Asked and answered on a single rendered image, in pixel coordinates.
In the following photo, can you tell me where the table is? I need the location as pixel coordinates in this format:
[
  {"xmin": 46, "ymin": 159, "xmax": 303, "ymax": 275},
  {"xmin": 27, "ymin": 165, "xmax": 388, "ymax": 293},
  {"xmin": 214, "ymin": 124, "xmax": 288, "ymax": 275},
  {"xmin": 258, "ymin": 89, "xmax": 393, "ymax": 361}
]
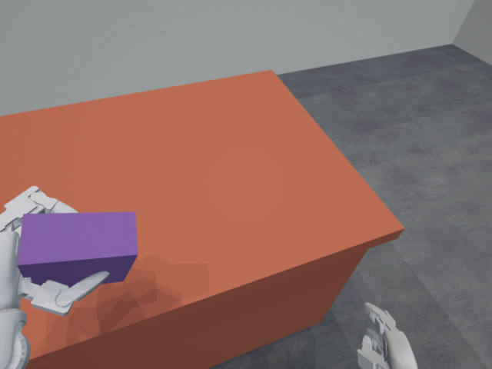
[{"xmin": 0, "ymin": 70, "xmax": 405, "ymax": 369}]

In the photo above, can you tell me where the left robot forearm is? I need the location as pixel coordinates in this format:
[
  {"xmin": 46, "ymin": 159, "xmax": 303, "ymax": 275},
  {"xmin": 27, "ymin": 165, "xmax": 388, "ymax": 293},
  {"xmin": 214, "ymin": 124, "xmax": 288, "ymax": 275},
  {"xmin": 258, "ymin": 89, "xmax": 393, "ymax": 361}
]
[{"xmin": 0, "ymin": 308, "xmax": 31, "ymax": 369}]

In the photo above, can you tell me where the sponge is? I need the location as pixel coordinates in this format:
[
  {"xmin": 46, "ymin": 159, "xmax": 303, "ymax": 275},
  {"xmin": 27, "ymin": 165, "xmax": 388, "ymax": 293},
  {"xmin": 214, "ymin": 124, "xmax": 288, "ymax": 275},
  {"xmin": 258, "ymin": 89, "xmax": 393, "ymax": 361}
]
[{"xmin": 17, "ymin": 211, "xmax": 138, "ymax": 288}]

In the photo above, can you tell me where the right robot hand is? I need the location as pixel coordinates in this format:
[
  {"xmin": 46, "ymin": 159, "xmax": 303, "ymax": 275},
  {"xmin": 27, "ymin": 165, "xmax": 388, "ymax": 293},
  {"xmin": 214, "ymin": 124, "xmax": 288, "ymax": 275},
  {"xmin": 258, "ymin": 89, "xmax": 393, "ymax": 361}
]
[{"xmin": 357, "ymin": 302, "xmax": 418, "ymax": 369}]

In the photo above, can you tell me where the left robot hand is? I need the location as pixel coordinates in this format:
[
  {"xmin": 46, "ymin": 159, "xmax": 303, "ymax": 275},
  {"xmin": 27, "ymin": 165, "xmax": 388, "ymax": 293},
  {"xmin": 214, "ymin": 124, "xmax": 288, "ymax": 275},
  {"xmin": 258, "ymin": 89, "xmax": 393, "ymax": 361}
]
[{"xmin": 0, "ymin": 186, "xmax": 110, "ymax": 317}]

